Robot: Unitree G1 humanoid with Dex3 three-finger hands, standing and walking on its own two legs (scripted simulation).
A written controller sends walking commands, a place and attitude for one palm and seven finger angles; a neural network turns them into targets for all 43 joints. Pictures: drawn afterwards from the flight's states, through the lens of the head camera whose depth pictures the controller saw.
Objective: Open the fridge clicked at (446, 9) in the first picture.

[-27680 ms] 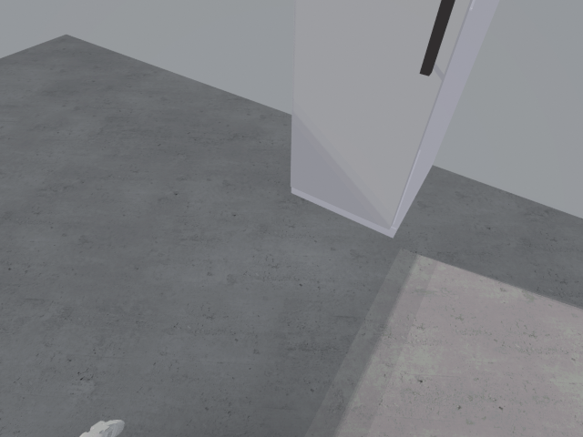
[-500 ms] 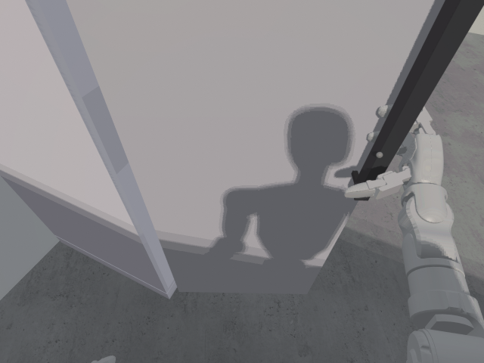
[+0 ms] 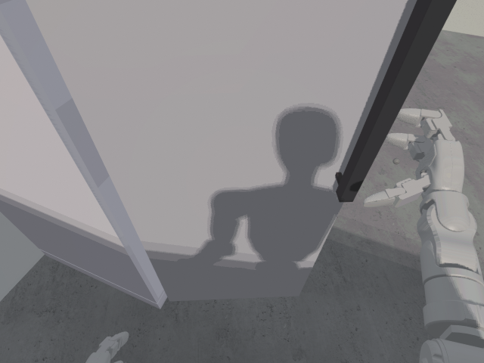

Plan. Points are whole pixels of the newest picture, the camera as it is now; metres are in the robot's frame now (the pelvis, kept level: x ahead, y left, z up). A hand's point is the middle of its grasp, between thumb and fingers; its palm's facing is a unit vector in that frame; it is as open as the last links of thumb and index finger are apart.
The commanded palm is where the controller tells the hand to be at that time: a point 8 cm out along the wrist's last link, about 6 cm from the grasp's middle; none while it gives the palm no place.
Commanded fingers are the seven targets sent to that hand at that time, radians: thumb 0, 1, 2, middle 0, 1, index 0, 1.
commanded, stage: slip the hand off the handle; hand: right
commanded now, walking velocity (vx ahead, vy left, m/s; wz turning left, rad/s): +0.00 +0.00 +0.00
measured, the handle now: (384, 89) +0.45 -0.16 +0.25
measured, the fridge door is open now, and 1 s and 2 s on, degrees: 65 65 65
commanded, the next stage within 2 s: draw the hand back to the body in 0.88 s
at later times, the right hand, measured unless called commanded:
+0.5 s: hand (415, 189) +0.35 -0.22 +0.15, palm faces +0.12 +0.99 -0.10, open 14.7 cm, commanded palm +0.31 -0.27 +0.16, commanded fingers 0.00 0.55 -0.20 0.25 1.15 0.25 1.15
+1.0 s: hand (423, 233) +0.27 -0.20 +0.16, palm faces +0.14 +0.98 -0.12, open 14.7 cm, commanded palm +0.25 -0.25 +0.16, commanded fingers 0.00 0.55 -0.20 0.25 1.15 0.25 1.15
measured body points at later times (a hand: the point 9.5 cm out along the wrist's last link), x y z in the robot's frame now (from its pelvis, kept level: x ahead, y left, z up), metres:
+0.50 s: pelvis +0.00 +0.00 +0.00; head +0.00 +0.00 +0.45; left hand +0.10 +0.26 -0.11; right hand +0.34 -0.27 +0.16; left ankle -0.02 +0.12 -0.73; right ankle +0.02 -0.12 -0.73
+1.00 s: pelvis -0.02 +0.01 +0.00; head -0.04 +0.02 +0.45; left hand +0.17 +0.23 -0.08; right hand +0.26 -0.25 +0.16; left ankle -0.02 +0.12 -0.73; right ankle +0.02 -0.12 -0.73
